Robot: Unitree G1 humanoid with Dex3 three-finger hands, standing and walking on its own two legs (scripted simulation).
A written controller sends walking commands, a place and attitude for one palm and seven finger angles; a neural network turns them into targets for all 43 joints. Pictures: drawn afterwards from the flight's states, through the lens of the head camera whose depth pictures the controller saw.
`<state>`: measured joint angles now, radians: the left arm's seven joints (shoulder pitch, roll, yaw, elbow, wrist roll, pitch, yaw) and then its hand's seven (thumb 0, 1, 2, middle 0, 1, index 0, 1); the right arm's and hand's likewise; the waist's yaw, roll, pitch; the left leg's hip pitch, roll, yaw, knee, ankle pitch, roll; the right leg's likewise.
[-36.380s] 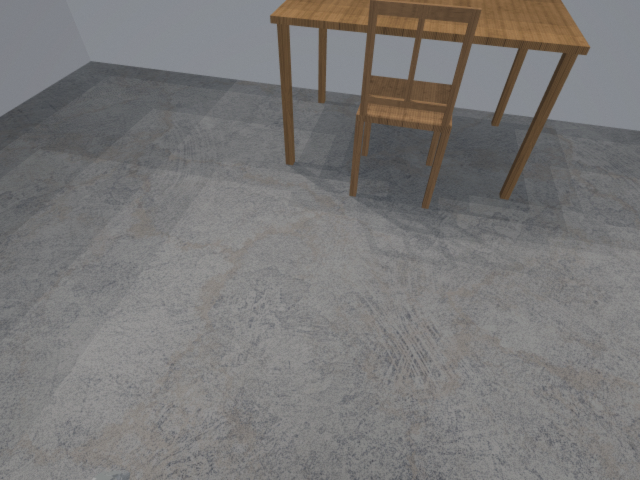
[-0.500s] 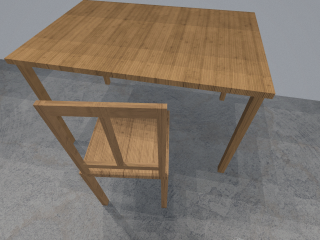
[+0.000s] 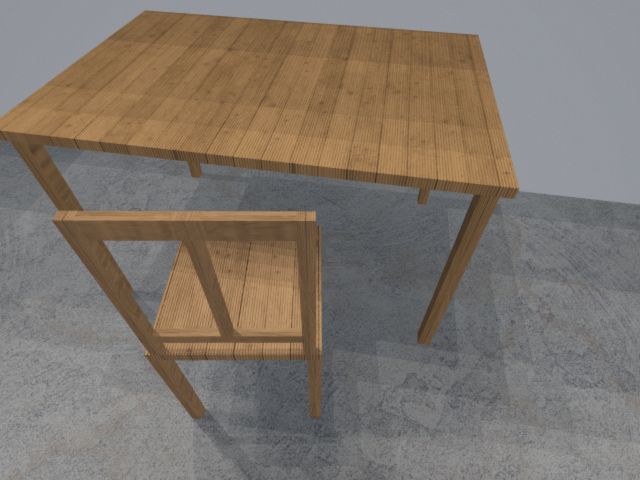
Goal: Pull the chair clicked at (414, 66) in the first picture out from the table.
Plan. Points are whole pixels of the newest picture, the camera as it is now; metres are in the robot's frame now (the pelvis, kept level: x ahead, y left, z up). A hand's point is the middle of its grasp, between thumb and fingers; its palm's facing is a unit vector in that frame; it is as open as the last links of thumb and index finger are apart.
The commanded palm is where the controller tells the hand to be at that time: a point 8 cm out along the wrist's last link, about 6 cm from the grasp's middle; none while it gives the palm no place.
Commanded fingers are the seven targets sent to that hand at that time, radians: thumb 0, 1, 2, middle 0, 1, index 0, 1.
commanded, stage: look again from close up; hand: left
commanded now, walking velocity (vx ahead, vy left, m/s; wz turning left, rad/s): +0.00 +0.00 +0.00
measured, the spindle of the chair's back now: (213, 292) +0.43 +0.21 -0.10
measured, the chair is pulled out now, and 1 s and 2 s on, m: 0.16 0.16 0.16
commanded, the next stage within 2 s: none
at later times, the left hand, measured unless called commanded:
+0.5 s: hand out of the picture +0.03 +0.16 -0.17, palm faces +0.01 -0.98 -0.18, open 7.4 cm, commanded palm none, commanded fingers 0.00 0.90 0.90 -0.20 -0.30 -0.20 -0.30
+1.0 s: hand out of the picture +0.05 +0.15 -0.17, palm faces +0.01 -0.98 -0.19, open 7.4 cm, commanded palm none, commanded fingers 0.00 0.90 0.90 -0.20 -0.30 -0.20 -0.30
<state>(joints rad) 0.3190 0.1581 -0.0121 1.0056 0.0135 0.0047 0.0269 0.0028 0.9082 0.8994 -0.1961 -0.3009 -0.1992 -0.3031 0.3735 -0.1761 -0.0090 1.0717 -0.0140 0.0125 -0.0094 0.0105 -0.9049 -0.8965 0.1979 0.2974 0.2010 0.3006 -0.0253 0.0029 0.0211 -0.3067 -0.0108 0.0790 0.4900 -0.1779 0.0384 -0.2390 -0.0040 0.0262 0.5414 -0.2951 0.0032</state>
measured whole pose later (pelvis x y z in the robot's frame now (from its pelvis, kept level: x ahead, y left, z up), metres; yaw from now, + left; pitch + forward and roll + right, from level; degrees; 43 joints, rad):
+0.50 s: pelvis +0.03 +0.00 +0.01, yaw -1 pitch -1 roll +1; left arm 0.31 0.14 -0.01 1.10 0.02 -0.02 0.04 0.00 0.91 0.90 -0.20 -0.30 -0.20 -0.30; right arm 0.24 -0.16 0.00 1.12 0.00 -0.02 -0.03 0.01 -0.92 -0.90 0.20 0.30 0.20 0.30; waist 0.00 -0.01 0.02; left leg -0.22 -0.01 0.09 0.44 -0.21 0.03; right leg -0.15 0.00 0.04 0.47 -0.31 0.00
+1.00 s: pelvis +0.05 -0.01 +0.01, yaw -1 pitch -1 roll +1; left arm 0.31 0.14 -0.01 1.10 0.01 -0.02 0.04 0.00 0.91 0.90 -0.19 -0.30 -0.20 -0.30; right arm 0.26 -0.15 0.00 1.16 0.00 -0.02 -0.03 0.01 -0.91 -0.90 0.20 0.30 0.20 0.30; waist 0.00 -0.02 0.02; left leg -0.18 0.00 0.09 0.42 -0.23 0.02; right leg -0.10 0.01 0.04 0.44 -0.32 -0.01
